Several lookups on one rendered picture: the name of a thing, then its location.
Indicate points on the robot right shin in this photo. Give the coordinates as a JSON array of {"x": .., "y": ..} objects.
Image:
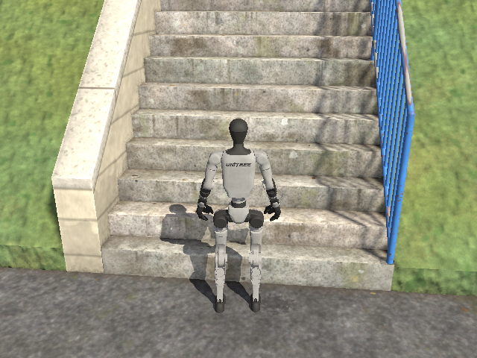
[{"x": 255, "y": 276}]

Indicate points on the robot left hand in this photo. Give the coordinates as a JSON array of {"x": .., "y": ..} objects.
[{"x": 208, "y": 210}]

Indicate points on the left robot upper arm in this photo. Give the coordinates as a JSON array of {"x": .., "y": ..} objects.
[{"x": 211, "y": 168}]

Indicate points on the right robot upper arm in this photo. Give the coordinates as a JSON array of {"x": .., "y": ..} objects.
[{"x": 265, "y": 168}]

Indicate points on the robot right hand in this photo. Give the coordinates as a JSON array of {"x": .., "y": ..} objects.
[{"x": 269, "y": 209}]

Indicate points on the right robot forearm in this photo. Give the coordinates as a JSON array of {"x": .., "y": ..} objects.
[{"x": 272, "y": 195}]

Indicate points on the robot torso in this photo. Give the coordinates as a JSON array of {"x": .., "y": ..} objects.
[{"x": 238, "y": 174}]

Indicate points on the left robot forearm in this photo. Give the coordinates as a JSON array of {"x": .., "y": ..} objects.
[{"x": 204, "y": 195}]

